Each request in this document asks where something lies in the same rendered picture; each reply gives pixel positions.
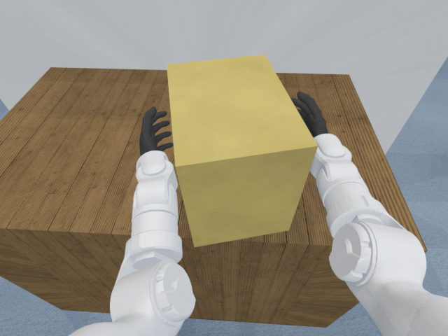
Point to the robot left hand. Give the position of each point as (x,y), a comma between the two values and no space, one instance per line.
(148,141)

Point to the robot left upper arm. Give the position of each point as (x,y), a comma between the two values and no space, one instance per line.
(153,301)

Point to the left robot forearm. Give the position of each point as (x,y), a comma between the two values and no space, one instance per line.
(155,216)

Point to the right robot forearm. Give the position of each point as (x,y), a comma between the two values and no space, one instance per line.
(343,192)

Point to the robot right hand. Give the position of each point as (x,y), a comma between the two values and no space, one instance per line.
(310,113)

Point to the robot right upper arm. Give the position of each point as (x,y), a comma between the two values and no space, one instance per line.
(384,267)

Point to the carton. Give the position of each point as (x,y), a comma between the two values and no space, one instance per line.
(242,151)

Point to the pedestal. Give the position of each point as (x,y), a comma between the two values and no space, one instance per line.
(68,161)

